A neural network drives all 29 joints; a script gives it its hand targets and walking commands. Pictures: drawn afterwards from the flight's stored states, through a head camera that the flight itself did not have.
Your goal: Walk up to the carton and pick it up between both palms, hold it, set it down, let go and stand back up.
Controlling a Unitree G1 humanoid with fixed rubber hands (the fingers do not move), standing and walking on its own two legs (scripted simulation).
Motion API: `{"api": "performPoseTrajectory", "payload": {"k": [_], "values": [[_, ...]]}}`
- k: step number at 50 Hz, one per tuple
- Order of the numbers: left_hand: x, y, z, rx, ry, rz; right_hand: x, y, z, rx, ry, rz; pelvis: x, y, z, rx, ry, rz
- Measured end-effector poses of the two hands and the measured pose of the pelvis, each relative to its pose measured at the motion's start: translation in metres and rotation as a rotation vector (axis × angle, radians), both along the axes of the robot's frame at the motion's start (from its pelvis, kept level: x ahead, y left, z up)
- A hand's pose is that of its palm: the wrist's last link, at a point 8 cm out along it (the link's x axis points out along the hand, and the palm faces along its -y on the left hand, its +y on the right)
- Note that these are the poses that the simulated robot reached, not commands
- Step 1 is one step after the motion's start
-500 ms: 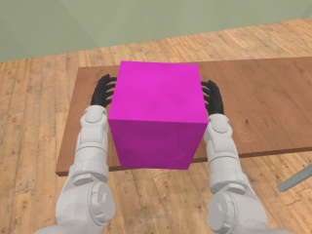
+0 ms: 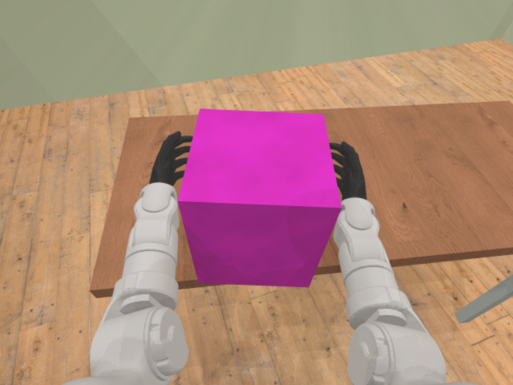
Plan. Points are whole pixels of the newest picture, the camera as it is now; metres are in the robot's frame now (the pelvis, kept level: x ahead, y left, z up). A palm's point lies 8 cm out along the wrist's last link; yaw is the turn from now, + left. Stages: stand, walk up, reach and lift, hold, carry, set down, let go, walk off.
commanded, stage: reach and lift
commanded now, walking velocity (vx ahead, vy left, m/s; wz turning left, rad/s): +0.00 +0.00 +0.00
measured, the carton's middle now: (257, 203) +0.40 -0.03 +0.04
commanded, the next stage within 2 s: none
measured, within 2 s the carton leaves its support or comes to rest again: leaves its support in 0.26 s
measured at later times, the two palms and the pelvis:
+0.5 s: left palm (158, 174) +0.39 +0.12 +0.15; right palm (362, 191) +0.34 -0.18 +0.13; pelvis -0.02 +0.00 +0.00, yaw +0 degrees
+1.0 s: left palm (146, 160) +0.37 +0.13 +0.19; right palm (369, 173) +0.34 -0.17 +0.17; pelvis -0.03 +0.00 +0.00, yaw +0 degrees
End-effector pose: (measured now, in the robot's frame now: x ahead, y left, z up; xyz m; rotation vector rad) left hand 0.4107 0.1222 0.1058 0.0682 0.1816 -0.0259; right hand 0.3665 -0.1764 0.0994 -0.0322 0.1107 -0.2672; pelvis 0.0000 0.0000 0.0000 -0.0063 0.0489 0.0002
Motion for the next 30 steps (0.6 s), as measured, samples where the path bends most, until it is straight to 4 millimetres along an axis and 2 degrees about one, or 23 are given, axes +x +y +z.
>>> {"api": "performPoseTrajectory", "payload": {"k": [11,23,30], "values": [[-0.01,-0.002,0.002,-0.012,0.006,0.006,-0.01,-0.002,0.001,-0.003,0.006,-0.001,-0.005,-0.001,0.0,-0.002,-0.001,-0.003],[-0.022,-0.002,0.036,-0.016,-0.04,0.004,-0.023,0.0,0.028,-0.001,-0.036,0.001,-0.02,0.0,-0.001,-0.003,-0.06,0.002],[-0.033,0.002,0.043,-0.012,-0.023,0.012,-0.031,0.002,0.038,-0.009,-0.02,0.011,-0.027,0.001,-0.001,-0.005,-0.089,0.0]]}}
